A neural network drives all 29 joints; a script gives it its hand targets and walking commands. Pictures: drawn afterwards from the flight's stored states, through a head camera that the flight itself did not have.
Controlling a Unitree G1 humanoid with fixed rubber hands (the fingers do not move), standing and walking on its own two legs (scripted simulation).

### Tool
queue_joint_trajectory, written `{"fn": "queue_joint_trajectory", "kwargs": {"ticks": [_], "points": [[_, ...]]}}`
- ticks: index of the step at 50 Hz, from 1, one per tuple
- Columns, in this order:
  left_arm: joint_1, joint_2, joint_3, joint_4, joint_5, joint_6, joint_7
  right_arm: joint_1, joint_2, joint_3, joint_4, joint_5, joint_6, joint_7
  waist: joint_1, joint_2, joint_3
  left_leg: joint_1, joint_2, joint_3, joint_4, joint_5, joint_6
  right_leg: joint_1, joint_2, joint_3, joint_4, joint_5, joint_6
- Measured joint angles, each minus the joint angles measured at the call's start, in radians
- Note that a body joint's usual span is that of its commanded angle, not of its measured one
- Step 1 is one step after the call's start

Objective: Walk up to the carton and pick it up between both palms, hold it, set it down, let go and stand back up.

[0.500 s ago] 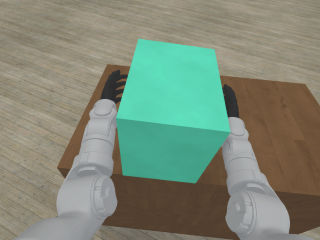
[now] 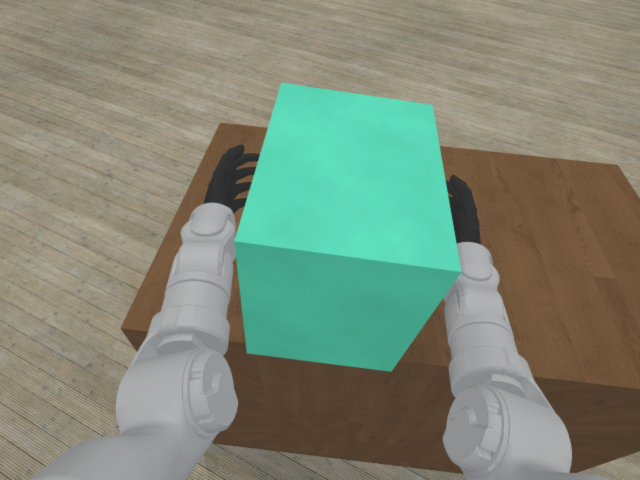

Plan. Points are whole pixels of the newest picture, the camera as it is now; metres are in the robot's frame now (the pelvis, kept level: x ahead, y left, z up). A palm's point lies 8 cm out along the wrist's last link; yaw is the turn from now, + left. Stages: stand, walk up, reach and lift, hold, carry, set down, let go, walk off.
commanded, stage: set down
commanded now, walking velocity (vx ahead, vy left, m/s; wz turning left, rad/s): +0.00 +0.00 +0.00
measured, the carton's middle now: (337, 231) +0.44 +0.00 +0.06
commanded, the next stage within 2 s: none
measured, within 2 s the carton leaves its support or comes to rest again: rests again in 0.98 s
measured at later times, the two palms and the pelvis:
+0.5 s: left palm (214, 212) +0.41 +0.17 +0.11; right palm (453, 236) +0.40 -0.15 +0.10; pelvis +0.00 +0.00 +0.00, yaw +2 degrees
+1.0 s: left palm (215, 212) +0.41 +0.17 +0.11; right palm (453, 237) +0.40 -0.15 +0.10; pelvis +0.00 +0.00 +0.00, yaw +1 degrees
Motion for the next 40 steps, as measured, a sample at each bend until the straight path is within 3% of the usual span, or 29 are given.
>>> {"fn": "queue_joint_trajectory", "kwargs": {"ticks": [17, 40], "points": [[0.049, 0.012, -0.007, -0.037, -0.006, -0.009, -0.013, -0.013, 0.022, -0.018, 0.018, -0.019, -0.035, 0.005, -0.018, 0.004, 0.012, -0.003, 0.002, -0.010, 0.030, -0.020, -0.005, 0.015, -0.002, -0.028, 0.007, -0.015, -0.002], [0.034, 0.003, 0.064, -0.040, 0.033, -0.028, -0.064, -0.012, 0.055, -0.047, -0.038, -0.072, -0.028, 0.012, -0.022, 0.010, 0.031, 0.001, 0.003, -0.006, 0.014, -0.007, -0.006, 0.010, -0.007, -0.042, 0.017, -0.019, -0.005]]}}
